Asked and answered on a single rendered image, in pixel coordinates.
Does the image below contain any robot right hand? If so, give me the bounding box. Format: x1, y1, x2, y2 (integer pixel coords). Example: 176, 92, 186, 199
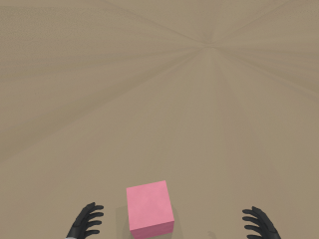
242, 206, 281, 239

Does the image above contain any robot left hand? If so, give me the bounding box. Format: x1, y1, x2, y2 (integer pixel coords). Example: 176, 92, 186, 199
66, 202, 104, 239

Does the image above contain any carton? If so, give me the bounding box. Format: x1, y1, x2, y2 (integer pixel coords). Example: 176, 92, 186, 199
126, 180, 174, 239

